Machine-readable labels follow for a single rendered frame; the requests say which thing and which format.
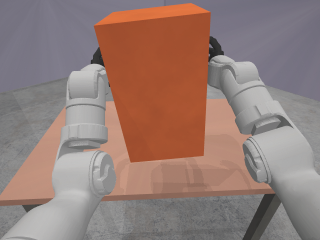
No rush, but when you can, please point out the carton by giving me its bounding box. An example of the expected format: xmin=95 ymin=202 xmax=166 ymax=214
xmin=94 ymin=3 xmax=211 ymax=163

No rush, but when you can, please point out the robot left upper arm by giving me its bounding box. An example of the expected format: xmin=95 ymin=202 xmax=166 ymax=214
xmin=0 ymin=150 xmax=117 ymax=240

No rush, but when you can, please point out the left robot forearm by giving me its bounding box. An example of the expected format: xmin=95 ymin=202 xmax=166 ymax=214
xmin=52 ymin=64 xmax=110 ymax=189

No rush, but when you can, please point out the table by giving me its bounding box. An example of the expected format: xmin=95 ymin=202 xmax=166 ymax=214
xmin=0 ymin=98 xmax=281 ymax=240

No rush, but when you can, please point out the robot right upper arm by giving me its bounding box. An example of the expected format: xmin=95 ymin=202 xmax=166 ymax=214
xmin=242 ymin=125 xmax=320 ymax=240

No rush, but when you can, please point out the right robot forearm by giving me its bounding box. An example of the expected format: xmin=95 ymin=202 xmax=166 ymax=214
xmin=207 ymin=55 xmax=315 ymax=167

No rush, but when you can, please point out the robot right hand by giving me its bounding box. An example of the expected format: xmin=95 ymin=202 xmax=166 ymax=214
xmin=208 ymin=36 xmax=224 ymax=66

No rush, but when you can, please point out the robot left hand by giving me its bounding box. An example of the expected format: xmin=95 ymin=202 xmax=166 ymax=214
xmin=91 ymin=47 xmax=110 ymax=87

